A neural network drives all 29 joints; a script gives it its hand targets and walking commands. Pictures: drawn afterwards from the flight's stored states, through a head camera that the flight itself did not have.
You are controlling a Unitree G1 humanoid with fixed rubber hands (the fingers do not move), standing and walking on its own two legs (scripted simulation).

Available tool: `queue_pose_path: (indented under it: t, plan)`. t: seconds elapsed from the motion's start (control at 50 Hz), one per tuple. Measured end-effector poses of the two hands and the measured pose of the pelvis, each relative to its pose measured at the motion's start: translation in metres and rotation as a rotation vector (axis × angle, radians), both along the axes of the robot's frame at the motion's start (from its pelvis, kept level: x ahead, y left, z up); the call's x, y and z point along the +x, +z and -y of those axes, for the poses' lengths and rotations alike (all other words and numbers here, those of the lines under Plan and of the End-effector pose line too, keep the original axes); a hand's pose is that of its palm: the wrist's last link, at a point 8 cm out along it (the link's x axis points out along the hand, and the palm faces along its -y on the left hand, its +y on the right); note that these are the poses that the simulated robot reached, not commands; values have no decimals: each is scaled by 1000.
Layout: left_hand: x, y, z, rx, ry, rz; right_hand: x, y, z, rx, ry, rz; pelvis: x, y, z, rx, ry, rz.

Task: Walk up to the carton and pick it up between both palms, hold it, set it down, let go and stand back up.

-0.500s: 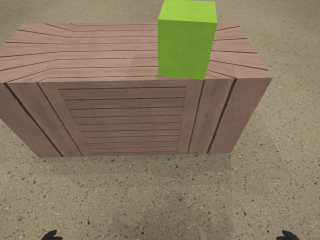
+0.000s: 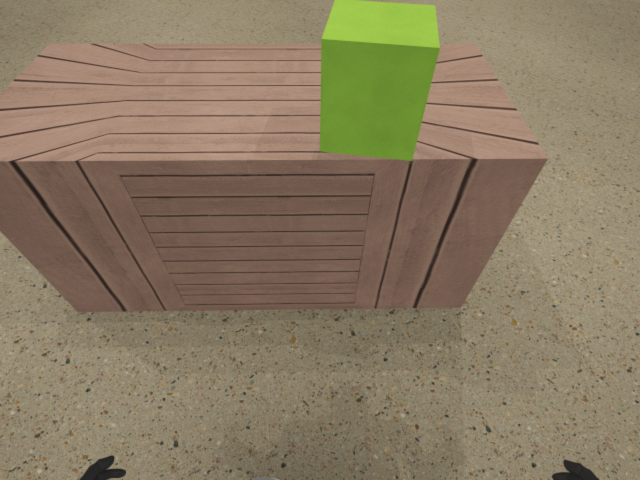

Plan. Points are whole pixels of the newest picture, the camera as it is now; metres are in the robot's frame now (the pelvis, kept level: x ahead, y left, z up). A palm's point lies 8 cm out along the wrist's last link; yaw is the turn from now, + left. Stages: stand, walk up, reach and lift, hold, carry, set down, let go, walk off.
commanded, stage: walk up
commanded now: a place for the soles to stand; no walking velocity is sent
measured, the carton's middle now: (374, 82) +0.87 -0.10 +0.04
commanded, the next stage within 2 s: none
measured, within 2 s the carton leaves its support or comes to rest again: neither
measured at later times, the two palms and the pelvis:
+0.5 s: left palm out of the picture +0.09 +0.31 -0.10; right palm out of the picture +0.10 -0.33 -0.08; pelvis +0.00 +0.00 +0.00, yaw +1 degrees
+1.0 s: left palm out of the picture +0.09 +0.32 -0.11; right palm out of the picture +0.10 -0.32 -0.08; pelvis +0.00 +0.00 +0.00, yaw +1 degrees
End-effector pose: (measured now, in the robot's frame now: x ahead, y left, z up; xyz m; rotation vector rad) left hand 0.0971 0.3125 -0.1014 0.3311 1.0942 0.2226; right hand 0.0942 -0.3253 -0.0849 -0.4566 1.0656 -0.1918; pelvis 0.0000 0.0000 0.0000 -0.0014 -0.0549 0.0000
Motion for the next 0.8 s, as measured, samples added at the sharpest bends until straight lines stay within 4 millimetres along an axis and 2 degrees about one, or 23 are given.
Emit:
queue_pose_path:
  t: [0.42,0.58,0.8]
  plan:
    - [-1,-3,-3,-9,7,-5,1,3,-3,-13,5,-2,0,0,-4,-4,2,0]
    - [-10,-3,2,-3,25,-25,7,1,3,-2,13,4,1,0,4,1,14,-2]
    - [-7,-3,1,-7,20,-12,7,3,1,-8,17,4,0,0,2,-2,15,-1]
